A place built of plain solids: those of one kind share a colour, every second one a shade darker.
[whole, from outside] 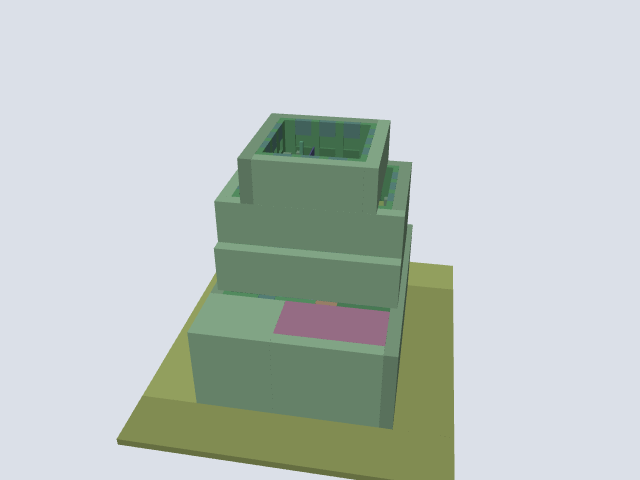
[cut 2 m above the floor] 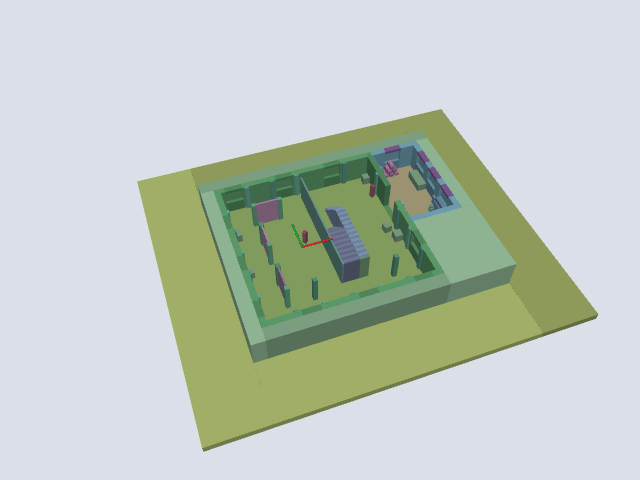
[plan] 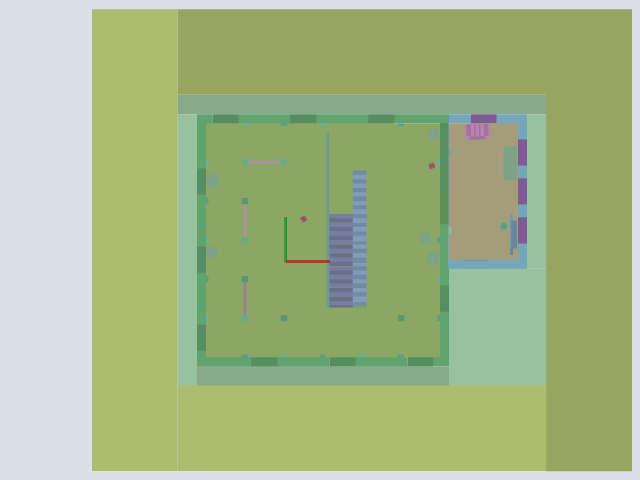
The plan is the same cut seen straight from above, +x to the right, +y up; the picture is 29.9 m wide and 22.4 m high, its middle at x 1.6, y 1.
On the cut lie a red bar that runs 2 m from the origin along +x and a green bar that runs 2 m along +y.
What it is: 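The timber main towers of Japanese castles, from general knowledge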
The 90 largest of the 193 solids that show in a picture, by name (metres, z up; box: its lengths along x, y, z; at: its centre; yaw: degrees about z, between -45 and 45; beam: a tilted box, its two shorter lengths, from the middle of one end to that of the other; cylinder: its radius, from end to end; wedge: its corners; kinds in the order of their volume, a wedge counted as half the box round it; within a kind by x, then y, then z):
{
 "wall_fill_storey_1": {"box": [0.9, 12.66, 6.65], "at": [-4.59, 0.54, 2.82]},
 "wall_fill_storey_2": {"box": [0.9, 12.72, 3.15], "at": [-2.35, 0.99, 11.16]},
 "wall_fill_storey_3": {"box": [0.9, 7.28, 3.22], "at": [-2.35, 0.99, 14.34]},
 "wall_fill_storey_4": {"box": [11.76, 0.9, 6.65], "at": [1.74, -5.34, 2.82]},
 "wall_fill_storey_5": {"box": [7.28, 0.9, 3.15], "at": [1.74, -4.92, 11.16]},
 "wall_fill_storey_6": {"box": [9.08, 0.9, 3.22], "at": [1.74, -3.1, 14.34]},
 "wall_fill_storey_7": {"box": [9.08, 0.9, 3.22], "at": [1.74, 5.08, 14.34]},
 "wall_fill_storey_8": {"box": [9.1, 0.9, 3.44], "at": [1.74, 6.9, 7.87]},
 "wall_fill_storey_9": {"box": [7.28, 0.9, 3.15], "at": [1.74, 6.9, 11.16]},
 "wall_fill_storey_10": {"box": [17.2, 0.9, 6.65], "at": [3.56, 7.32, 2.82]},
 "wall_fill_storey_11": {"box": [0.9, 12.72, 3.15], "at": [5.83, 0.99, 11.16]},
 "wall_fill_storey_12": {"box": [0.9, 7.28, 3.22], "at": [5.83, 0.99, 14.34]},
 "wall_fill_storey_13": {"box": [0.9, 12.72, 3.44], "at": [6.74, 0.99, 7.87]},
 "wall_fill_storey_14": {"box": [4.54, 5.45, 6.65], "at": [9.89, -3.06, 2.82]},
 "wall_fill_storey_15": {"box": [0.9, 7.21, 6.65], "at": [11.71, 3.27, 2.82]},
 "ground_garden_1": {"box": [4.0, 21.56, 0.5], "at": [-7.04, 0.99, -0.27]},
 "ground_garden_2": {"box": [17.2, 4.0, 0.5], "at": [3.56, -7.79, -0.27]},
 "ground_garden_3": {"box": [17.2, 4.0, 0.5], "at": [3.56, 9.77, -0.27]},
 "ground_garden_4": {"box": [4.0, 21.56, 0.5], "at": [14.16, 0.99, -0.27]},
 "wall_storey_1": {"box": [0.42, 0.72, 6.3], "at": [-3.93, -4.53, 3.0]},
 "wall_storey_2": {"box": [0.42, 1.22, 2.8], "at": [-3.93, -3.56, 3.2]},
 "wall_storey_3": {"box": [0.42, 2.42, 6.3], "at": [-3.93, -1.74, 3.0]},
 "wall_storey_4": {"box": [0.42, 1.22, 2.8], "at": [-3.93, 0.08, 3.2]},
 "wall_storey_5": {"box": [0.42, 2.42, 6.3], "at": [-3.93, 1.9, 3.0]},
 "wall_storey_6": {"box": [0.42, 1.22, 2.8], "at": [-3.93, 3.72, 3.2]},
 "wall_storey_7": {"box": [0.42, 2.54, 6.3], "at": [-3.93, 5.6, 3.0]},
 "wall_storey_8": {"box": [0.72, 0.42, 6.3], "at": [-3.78, 6.66, 3.0]},
 "wall_storey_9": {"box": [2.54, 0.42, 6.3], "at": [-2.87, -4.68, 3.0]},
 "wall_storey_10": {"box": [1.22, 0.42, 2.8], "at": [-2.81, 6.66, 3.2]},
 "wall_storey_11": {"box": [0.42, 1.21, 3.22], "at": [-1.69, -2.04, 14.34]},
 "wall_storey_12": {"box": [0.42, 0.6, 3.22], "at": [-1.69, 0.08, 14.34]},
 "wall_storey_13": {"box": [0.42, 0.6, 3.22], "at": [-1.69, 1.9, 14.34]},
 "wall_storey_14": {"box": [0.42, 1.21, 3.22], "at": [-1.69, 4.03, 14.34]},
 "wall_storey_15": {"box": [0.42, 1.21, 3.15], "at": [-1.69, 5.85, 11.16]},
 "wall_storey_16": {"box": [1.21, 0.42, 3.22], "at": [-1.3, -2.44, 14.34]},
 "wall_storey_17": {"box": [1.22, 0.42, 2.8], "at": [-0.99, -4.68, 3.2]},
 "wall_storey_18": {"box": [2.42, 0.42, 6.3], "at": [-0.99, 6.66, 3.0]},
 "wall_storey_19": {"box": [2.42, 0.42, 6.3], "at": [0.83, -4.68, 3.0]},
 "wall_storey_20": {"box": [0.6, 0.42, 3.22], "at": [0.83, -2.44, 14.34]},
 "wall_storey_21": {"box": [1.22, 0.42, 2.8], "at": [0.83, 6.66, 3.2]},
 "wall_storey_22": {"box": [1.22, 0.42, 2.8], "at": [2.65, -4.68, 3.2]},
 "wall_storey_23": {"box": [0.6, 0.42, 3.22], "at": [2.65, -2.44, 14.34]},
 "wall_storey_24": {"box": [2.42, 0.42, 6.3], "at": [2.65, 6.66, 3.0]},
 "wall_storey_25": {"box": [2.42, 0.42, 6.3], "at": [4.47, -4.68, 3.0]},
 "wall_storey_26": {"box": [1.22, 0.42, 2.8], "at": [4.47, 6.66, 3.2]},
 "wall_storey_27": {"box": [1.21, 0.42, 3.15], "at": [4.77, -4.26, 11.16]},
 "wall_storey_28": {"box": [1.21, 0.42, 3.22], "at": [4.77, -2.44, 14.34]},
 "wall_storey_29": {"box": [0.42, 1.21, 3.22], "at": [5.17, 4.03, 14.34]},
 "wall_storey_30": {"box": [0.42, 1.21, 3.15], "at": [5.17, 5.85, 11.16]},
 "wall_storey_31": {"box": [1.22, 0.42, 2.8], "at": [6.29, -4.68, 3.2]},
 "wall_storey_32": {"box": [2.54, 0.42, 6.3], "at": [6.35, 6.66, 3.0]},
 "wall_storey_33": {"box": [0.72, 0.42, 6.3], "at": [7.26, -4.68, 3.0]},
 "wall_storey_34": {"box": [0.42, 2.54, 6.3], "at": [7.41, -3.62, 3.0]},
 "wall_storey_35": {"box": [0.42, 1.22, 2.8], "at": [7.41, -1.74, 3.2]},
 "wall_storey_36": {"box": [0.42, 2.86, 6.3], "at": [7.41, 0.3, 3.0]},
 "wall_storey_37": {"box": [0.42, 3.64, 6.3], "at": [7.41, 5.05, 3.0]},
 "wall_fill_over_annex_1": {"box": [3.68, 7.21, 3.4], "at": [9.42, 3.27, 4.45]},
 "floor_storey_1": {"box": [10.92, 10.92, 0.55], "at": [1.74, 0.99, -0.28]},
 "floor_annex_1": {"box": [3.22, 6.37, 0.55], "at": [9.23, 3.27, -0.28]},
 "wall_annex_1": {"box": [0.69, 0.42, 2.9], "at": [7.92, -0.13, 1.3]},
 "wall_annex_2": {"box": [1.04, 0.42, 2.9], "at": [8.1, 6.66, 1.3]},
 "wall_annex_3": {"box": [1.2, 0.38, 2.1], "at": [8.87, -0.15, 1.05]},
 "wall_annex_4": {"box": [1.79, 0.42, 2.9], "at": [10.36, -0.13, 1.3]},
 "wall_annex_5": {"box": [1.42, 0.42, 2.9], "at": [10.55, 6.66, 1.3]},
 "wall_annex_6": {"box": [0.42, 1.18, 2.9], "at": [11.05, 0.25, 1.3]},
 "wall_annex_7": {"box": [0.42, 0.6, 2.9], "at": [11.05, 2.36, 1.3]},
 "wall_annex_8": {"box": [0.42, 1.18, 2.9], "at": [11.05, 6.29, 1.3]},
 "step_1": {"box": [0.65, 0.26, 6.3], "at": [3.45, -1.98, 3.1]},
 "step_2": {"box": [0.65, 0.26, 6.1], "at": [3.45, -1.77, 3.0]},
 "step_3": {"box": [0.65, 0.26, 5.9], "at": [3.45, -1.57, 2.9]},
 "step_4": {"box": [0.65, 0.26, 5.69], "at": [3.45, -1.37, 2.8]},
 "step_5": {"box": [0.65, 0.26, 5.49], "at": [3.45, -1.16, 2.7]},
 "step_6": {"box": [0.65, 0.26, 5.29], "at": [3.45, -0.96, 2.6]},
 "step_7": {"box": [0.65, 0.26, 5.09], "at": [3.45, -0.76, 2.49]},
 "step_8": {"box": [0.65, 0.26, 4.89], "at": [3.45, -0.55, 2.39]},
 "step_9": {"box": [0.65, 0.26, 4.69], "at": [3.45, -0.35, 2.29]},
 "step_10": {"box": [0.65, 0.26, 4.48], "at": [3.45, -0.15, 2.19]},
 "step_11": {"box": [0.65, 0.26, 4.28], "at": [3.45, 0.05, 2.09]},
 "wall_beside_right_1": {"box": [0.12, 8.18, 7.4], "at": [1.97, 1.94, 3.7]},
 "terrace_right_1": {"box": [1.1, 0.2, 4.52], "at": [2.58, -1.95, 2.24]},
 "terrace_right_2": {"box": [1.1, 0.2, 4.32], "at": [2.58, -1.74, 2.14]},
 "terrace_right_3": {"box": [1.1, 0.2, 4.12], "at": [2.58, -1.54, 2.04]},
 "terrace_right_4": {"box": [1.1, 0.2, 3.91], "at": [2.58, -1.34, 1.94]},
 "terrace_right_5": {"box": [1.1, 0.2, 3.71], "at": [2.58, -1.13, 1.84]},
 "terrace_right_6": {"box": [1.1, 0.2, 3.51], "at": [2.58, -0.93, 1.74]},
 "terrace_right_7": {"box": [1.1, 0.2, 3.31], "at": [2.58, -0.73, 1.63]},
 "screen_storey_1": {"box": [0.12, 1.52, 6.15], "at": [-1.9, -1.74, 3.07]},
 "screen_storey_2": {"box": [0.12, 1.52, 6.15], "at": [-1.9, 1.9, 3.07]},
 "screen_storey_3": {"box": [1.52, 0.12, 6.15], "at": [-0.99, 4.63, 3.07]},
 "wall_over_storey_1": {"box": [0.42, 1.5, 3.65], "at": [7.41, 2.48, 4.32]}
}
